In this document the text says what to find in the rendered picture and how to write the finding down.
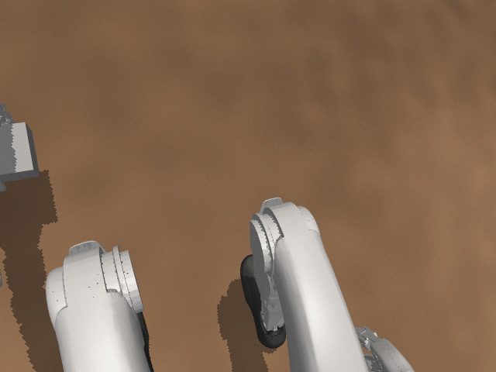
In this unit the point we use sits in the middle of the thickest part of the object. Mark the right robot hand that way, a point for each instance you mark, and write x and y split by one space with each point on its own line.
386 357

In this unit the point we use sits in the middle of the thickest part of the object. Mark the small box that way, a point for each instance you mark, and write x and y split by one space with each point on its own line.
17 153

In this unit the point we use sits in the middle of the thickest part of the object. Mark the left robot hand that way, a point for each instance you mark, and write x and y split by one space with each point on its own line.
5 118

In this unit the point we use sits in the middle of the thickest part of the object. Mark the left robot foot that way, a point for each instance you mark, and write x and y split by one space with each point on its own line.
146 339

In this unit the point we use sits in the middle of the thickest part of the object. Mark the right robot foot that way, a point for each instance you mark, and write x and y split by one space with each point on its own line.
271 339

